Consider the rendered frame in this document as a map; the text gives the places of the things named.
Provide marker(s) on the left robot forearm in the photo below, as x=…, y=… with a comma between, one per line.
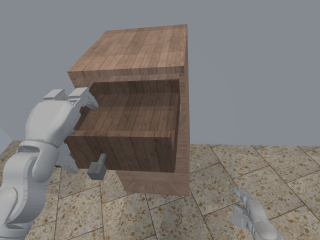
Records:
x=23, y=190

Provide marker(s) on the robot right hand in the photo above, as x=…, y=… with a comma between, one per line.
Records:
x=245, y=217

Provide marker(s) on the right robot forearm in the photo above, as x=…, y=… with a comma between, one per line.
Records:
x=263, y=230

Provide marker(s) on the robot left hand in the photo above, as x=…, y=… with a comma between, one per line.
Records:
x=52, y=120

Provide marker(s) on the handle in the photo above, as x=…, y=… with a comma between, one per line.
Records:
x=97, y=170

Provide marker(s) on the drawer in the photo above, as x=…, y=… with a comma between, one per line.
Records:
x=136, y=125

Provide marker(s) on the cabinet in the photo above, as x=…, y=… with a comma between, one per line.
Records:
x=143, y=54

